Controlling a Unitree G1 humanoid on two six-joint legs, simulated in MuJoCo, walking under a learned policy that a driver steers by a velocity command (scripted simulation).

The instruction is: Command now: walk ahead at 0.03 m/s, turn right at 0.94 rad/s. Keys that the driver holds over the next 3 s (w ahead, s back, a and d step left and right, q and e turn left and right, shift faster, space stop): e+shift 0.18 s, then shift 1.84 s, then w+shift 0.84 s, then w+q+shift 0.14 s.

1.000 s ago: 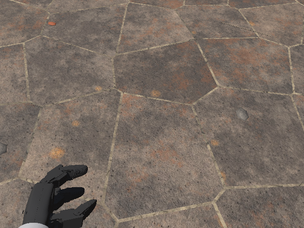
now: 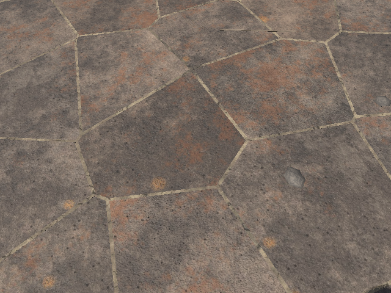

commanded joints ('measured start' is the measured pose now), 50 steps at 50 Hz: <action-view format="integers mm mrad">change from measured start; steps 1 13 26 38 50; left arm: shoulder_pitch -14 -46 -17 -7 47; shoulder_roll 179 162 48 13 7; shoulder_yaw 51 43 3 -24 -34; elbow -82 -113 -44 18 52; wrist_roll -24 -12 -15 29 13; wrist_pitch -21 10 4 -26 -51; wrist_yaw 21 41 32 16 24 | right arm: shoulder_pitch -52 -17 1 37 73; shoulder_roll -93 -65 -42 -25 -19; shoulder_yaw -19 2 30 52 49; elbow -93 -51 -74 -30 58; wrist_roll -10 9 -2 -20 -2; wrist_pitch -19 -30 -10 -33 -12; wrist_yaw -21 18 -6 16 -4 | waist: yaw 2 25 10 -13 -11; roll -149 -208 110 -124 -40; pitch -169 -210 -102 -121 -57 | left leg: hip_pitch -242 53 325 289 314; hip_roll -22 -112 116 -28 -16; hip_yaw -124 -144 -261 -73 -87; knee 80 -369 -743 -582 -580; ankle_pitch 81 176 464 315 394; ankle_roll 16 -5 252 18 27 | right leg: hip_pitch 290 197 -103 186 136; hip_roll -228 -140 64 -95 -43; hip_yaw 364 480 117 161 118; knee -260 -198 423 -237 -209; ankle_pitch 355 270 -180 64 99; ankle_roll -181 -153 132 -25 7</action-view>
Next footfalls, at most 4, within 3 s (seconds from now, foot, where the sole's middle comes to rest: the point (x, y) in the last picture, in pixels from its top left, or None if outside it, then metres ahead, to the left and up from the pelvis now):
0.34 left None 0.13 0.12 -0.77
0.68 right None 0.00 -0.11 -0.77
2.76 right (298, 258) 0.53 -0.26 -0.77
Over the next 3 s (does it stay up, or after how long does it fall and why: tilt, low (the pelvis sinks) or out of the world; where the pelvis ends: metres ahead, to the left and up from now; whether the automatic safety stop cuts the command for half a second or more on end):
stays up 0.55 -0.17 0.01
